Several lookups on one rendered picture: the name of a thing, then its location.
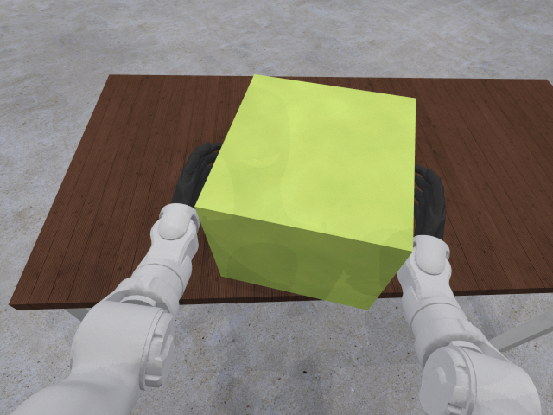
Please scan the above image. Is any robot left upper arm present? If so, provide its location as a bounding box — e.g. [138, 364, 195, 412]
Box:
[10, 300, 175, 415]

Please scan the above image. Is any right robot forearm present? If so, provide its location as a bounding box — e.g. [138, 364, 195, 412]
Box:
[397, 235, 542, 415]

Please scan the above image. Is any table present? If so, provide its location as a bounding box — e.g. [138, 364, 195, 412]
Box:
[9, 74, 553, 352]

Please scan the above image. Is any left robot hand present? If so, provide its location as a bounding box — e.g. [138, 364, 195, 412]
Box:
[171, 142, 223, 210]

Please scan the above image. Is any left robot forearm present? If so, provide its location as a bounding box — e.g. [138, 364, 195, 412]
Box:
[70, 203, 200, 373]

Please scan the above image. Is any robot right upper arm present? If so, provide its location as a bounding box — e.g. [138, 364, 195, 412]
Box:
[419, 346, 541, 415]

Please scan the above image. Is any right robot hand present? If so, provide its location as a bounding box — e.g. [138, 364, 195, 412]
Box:
[414, 164, 446, 240]

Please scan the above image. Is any carton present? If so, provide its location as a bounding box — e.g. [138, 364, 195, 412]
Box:
[194, 74, 416, 310]

